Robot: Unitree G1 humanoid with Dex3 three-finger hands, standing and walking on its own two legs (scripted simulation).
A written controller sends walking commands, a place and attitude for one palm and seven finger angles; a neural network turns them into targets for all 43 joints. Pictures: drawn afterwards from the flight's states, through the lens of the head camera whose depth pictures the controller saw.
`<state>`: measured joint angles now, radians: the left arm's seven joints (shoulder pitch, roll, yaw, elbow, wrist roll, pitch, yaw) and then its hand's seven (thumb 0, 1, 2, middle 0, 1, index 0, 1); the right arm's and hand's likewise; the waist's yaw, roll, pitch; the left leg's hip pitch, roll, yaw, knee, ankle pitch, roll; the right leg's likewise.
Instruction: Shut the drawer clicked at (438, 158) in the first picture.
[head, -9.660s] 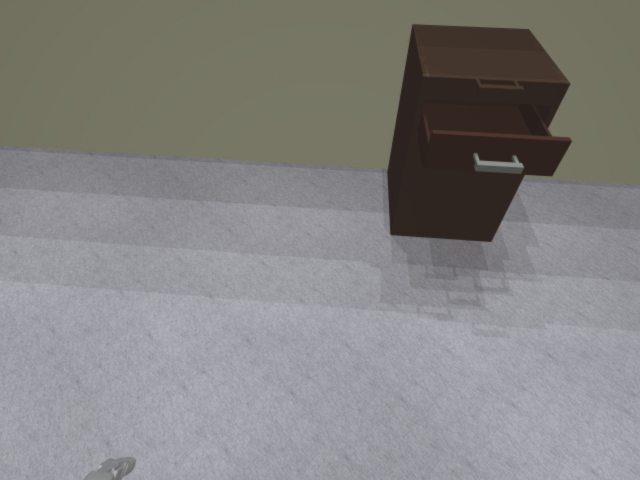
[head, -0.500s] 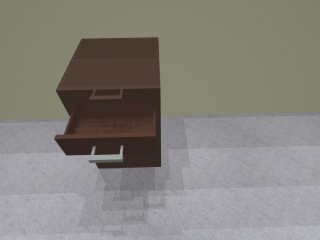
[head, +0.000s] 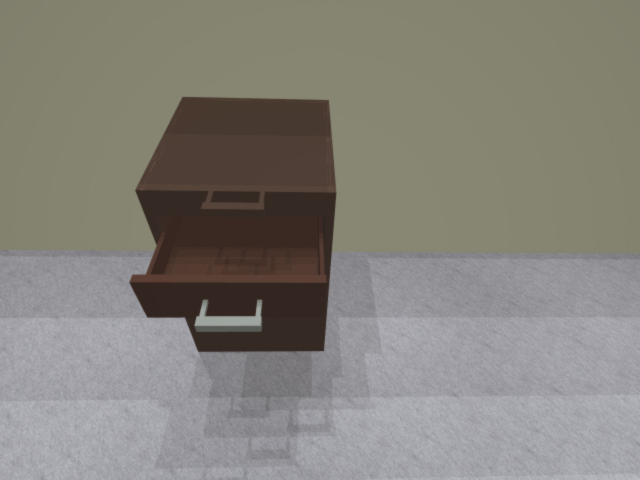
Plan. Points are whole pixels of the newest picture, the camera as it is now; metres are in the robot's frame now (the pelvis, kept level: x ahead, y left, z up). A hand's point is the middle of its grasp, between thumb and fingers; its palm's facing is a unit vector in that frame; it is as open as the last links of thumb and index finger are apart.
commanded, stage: shuffle to correct the standing spot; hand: left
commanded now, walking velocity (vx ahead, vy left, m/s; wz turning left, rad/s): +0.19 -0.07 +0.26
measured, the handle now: (230, 314) +0.47 +0.20 -0.20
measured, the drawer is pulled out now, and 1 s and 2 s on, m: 0.19 0.19 0.19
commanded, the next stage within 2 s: come to a stop and stand still in 0.28 s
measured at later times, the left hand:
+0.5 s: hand out of the picture +0.02 +0.13 -0.19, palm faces +0.07 -0.99 -0.09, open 7.4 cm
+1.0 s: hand out of the picture +0.10 +0.16 -0.17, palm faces +0.09 -0.97 -0.22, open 7.3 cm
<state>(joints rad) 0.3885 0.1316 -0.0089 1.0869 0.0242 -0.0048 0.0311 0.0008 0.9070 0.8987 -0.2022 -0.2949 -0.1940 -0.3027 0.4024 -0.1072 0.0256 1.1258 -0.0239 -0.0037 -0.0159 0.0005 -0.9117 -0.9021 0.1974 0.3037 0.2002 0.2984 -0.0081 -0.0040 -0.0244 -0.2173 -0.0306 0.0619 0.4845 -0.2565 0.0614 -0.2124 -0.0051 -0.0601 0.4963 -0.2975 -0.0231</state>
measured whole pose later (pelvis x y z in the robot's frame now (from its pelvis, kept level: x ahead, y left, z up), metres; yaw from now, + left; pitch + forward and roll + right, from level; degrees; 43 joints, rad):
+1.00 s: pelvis +0.06 -0.02 -0.01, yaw +2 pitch -2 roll +1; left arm 0.25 0.16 0.02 1.00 0.02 0.03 0.04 0.00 0.92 0.90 -0.20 -0.30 -0.20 -0.30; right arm 0.28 -0.15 -0.01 1.06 -0.01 0.00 -0.03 0.00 -0.91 -0.90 0.20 0.30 0.20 0.30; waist 0.01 -0.01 0.04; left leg -0.10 -0.03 0.06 0.49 -0.35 0.03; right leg -0.32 -0.04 -0.03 0.53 -0.17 0.00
